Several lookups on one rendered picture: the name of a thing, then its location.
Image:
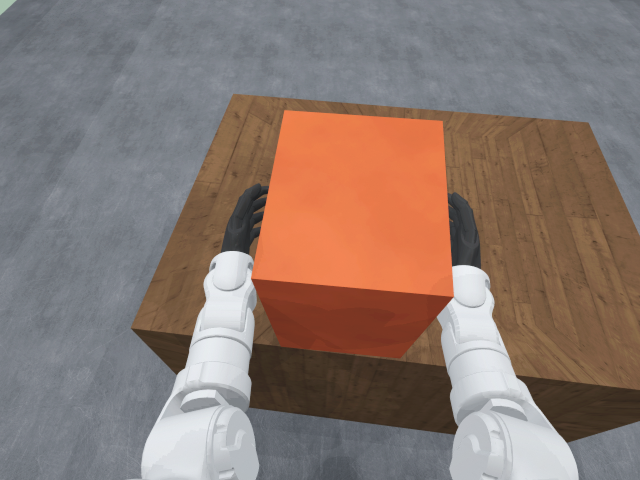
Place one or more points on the carton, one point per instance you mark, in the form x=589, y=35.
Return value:
x=354, y=252

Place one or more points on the right robot forearm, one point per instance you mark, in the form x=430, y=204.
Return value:
x=476, y=359

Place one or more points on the pedestal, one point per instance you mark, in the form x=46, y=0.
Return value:
x=556, y=240

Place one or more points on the right robot upper arm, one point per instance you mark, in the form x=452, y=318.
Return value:
x=492, y=446

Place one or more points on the robot right hand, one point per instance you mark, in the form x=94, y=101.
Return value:
x=465, y=243

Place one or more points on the left robot forearm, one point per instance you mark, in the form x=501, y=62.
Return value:
x=216, y=371

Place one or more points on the robot left hand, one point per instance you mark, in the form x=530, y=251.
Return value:
x=239, y=234

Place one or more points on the left robot upper arm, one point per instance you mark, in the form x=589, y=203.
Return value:
x=215, y=443

